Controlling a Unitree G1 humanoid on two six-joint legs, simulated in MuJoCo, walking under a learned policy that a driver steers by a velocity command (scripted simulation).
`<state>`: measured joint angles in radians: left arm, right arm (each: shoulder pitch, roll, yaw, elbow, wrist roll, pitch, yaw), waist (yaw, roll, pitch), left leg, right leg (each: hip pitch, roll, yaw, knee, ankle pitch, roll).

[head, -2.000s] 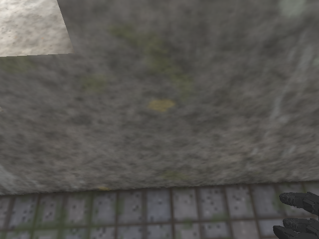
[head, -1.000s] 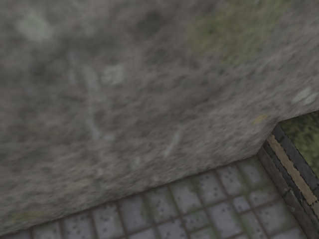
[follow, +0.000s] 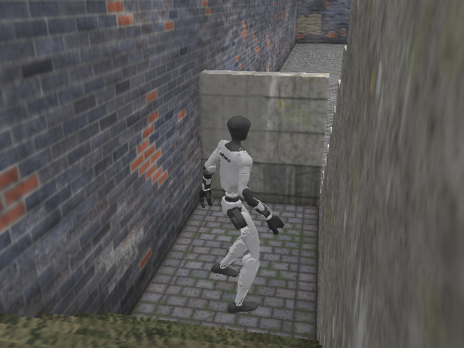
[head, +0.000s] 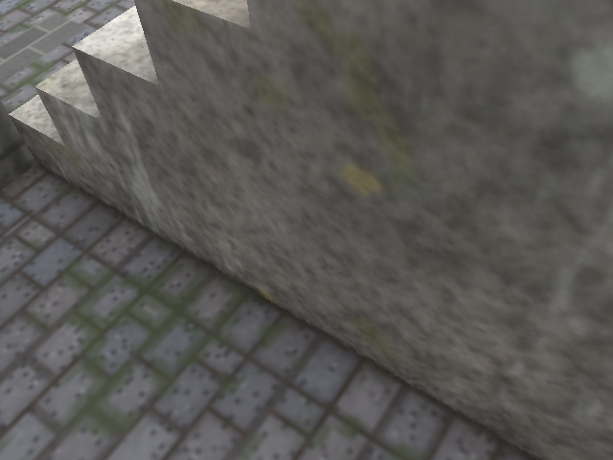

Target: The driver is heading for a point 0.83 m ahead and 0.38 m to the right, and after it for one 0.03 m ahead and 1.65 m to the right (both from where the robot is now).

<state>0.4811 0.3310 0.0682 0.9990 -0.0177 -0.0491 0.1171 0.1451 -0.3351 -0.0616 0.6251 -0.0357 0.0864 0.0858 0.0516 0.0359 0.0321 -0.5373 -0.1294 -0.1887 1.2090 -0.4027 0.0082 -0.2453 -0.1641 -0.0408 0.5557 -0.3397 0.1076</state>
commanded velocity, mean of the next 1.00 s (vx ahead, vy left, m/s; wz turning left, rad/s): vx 0.20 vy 0.19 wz -0.69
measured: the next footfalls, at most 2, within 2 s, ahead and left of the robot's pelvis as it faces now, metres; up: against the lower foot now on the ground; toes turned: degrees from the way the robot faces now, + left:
left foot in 0.18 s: +0.09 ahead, +0.28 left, +0.00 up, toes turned -9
right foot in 0.48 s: +0.14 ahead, +0.15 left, +0.00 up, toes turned -24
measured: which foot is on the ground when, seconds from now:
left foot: up 0.00-0.16, down 0.18-0.48, up 0.50-0.76, down 0.78-1.00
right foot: down 0.00-0.18, up 0.20-0.46, down 0.48-0.76, up 0.78-1.00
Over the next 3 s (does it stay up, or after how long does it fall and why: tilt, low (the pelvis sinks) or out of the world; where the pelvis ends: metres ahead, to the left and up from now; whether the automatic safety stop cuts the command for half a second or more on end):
stays up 0.22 0.20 0.01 its command is cut before an obstacle from the start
